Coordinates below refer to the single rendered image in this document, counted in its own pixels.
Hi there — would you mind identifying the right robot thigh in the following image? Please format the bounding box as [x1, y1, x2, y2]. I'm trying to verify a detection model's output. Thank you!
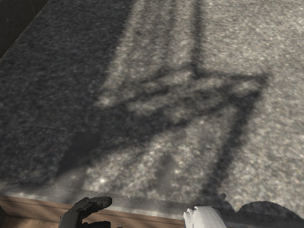
[183, 205, 229, 228]

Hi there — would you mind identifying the left robot hand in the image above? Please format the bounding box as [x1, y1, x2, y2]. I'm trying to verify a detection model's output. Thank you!
[58, 197, 123, 228]

